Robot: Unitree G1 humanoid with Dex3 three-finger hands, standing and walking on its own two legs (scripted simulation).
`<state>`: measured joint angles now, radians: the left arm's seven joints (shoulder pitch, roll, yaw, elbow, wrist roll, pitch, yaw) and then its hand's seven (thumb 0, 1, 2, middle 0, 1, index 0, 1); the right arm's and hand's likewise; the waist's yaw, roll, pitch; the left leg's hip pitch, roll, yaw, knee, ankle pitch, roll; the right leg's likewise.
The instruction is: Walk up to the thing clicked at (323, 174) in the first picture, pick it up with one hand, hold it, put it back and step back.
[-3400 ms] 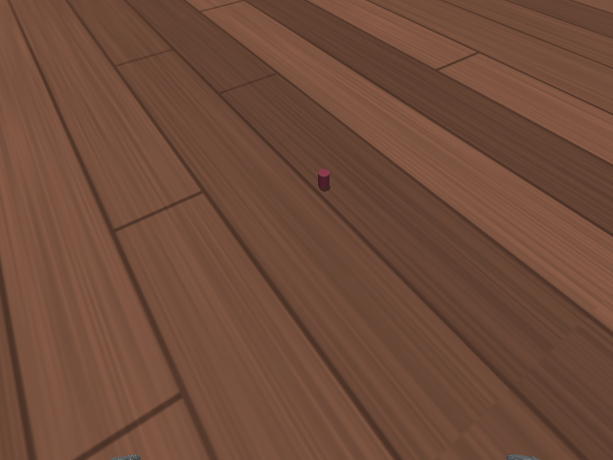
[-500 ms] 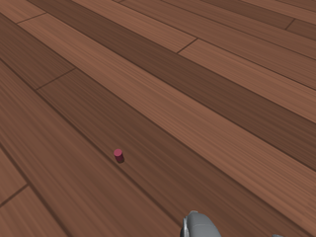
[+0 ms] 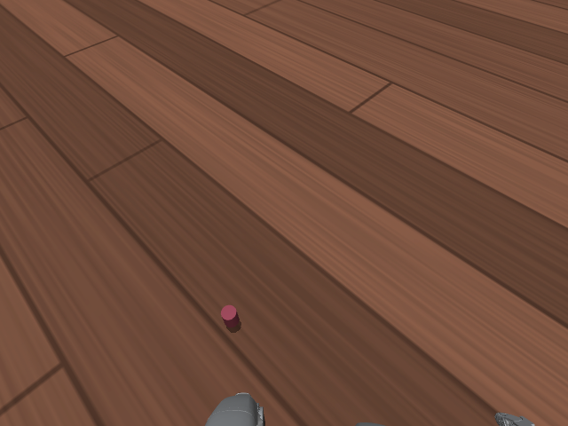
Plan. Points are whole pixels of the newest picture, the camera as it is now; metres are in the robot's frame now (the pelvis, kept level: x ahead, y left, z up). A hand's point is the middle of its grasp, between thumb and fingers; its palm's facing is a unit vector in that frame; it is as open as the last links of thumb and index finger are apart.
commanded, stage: walk up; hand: left
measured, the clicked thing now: (230, 316) +0.51 +0.24 -0.72
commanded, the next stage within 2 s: stand in 1.66 s
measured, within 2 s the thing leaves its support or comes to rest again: neither
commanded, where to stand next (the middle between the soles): +0.13 +0.01 m, yaw +0 degrees
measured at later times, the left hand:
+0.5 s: hand (138, 411) +0.14 +0.26 -0.15, palm faces -0.07 -0.92 -0.38, open 7.4 cm
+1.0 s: hand (155, 371) +0.20 +0.24 -0.13, palm faces -0.04 -0.94 -0.33, open 7.4 cm
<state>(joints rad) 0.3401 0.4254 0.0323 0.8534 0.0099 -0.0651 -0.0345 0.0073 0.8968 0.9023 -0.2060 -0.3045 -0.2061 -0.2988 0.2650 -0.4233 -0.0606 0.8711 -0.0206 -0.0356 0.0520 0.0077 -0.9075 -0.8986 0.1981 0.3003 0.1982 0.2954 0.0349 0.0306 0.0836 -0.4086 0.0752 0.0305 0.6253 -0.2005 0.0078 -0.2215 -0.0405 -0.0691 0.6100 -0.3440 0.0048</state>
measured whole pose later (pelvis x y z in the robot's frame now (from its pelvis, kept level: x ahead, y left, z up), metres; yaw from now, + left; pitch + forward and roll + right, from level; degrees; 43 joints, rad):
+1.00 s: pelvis +0.09 +0.00 +0.02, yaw -1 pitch -2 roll +0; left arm 0.03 0.35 0.00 1.16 0.00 -0.02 -0.02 0.01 0.90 0.90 -0.20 -0.30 -0.20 -0.30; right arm 0.06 -0.37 0.00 1.16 0.00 -0.01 0.01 0.01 -0.91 -0.90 0.20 0.30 0.20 0.30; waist -0.01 0.00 0.05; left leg -0.14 0.04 0.04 0.35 -0.18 -0.02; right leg -0.15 -0.03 -0.04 0.35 -0.17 0.01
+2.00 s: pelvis +0.10 -0.01 +0.02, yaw -1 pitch -2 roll +0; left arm 0.08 0.35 0.00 1.15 0.01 -0.01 -0.01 0.01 0.90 0.90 -0.20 -0.30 -0.20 -0.30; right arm 0.08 -0.35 0.00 1.15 -0.01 -0.01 0.01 0.01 -0.91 -0.90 0.20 0.30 0.20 0.30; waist -0.01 0.00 0.04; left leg -0.10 0.04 0.03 0.30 -0.17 -0.03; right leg -0.11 -0.03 -0.05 0.31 -0.17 0.01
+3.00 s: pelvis +0.11 -0.02 +0.02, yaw -1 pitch -2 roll +0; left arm 0.10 0.35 0.00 1.14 0.01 -0.01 -0.01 0.01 0.90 0.90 -0.20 -0.30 -0.20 -0.30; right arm 0.11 -0.35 0.00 1.13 -0.01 0.00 0.01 0.01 -0.91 -0.90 0.20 0.30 0.20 0.30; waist -0.01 0.01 0.04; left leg -0.09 0.06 0.03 0.30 -0.18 -0.04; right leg -0.11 -0.01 -0.05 0.31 -0.18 -0.01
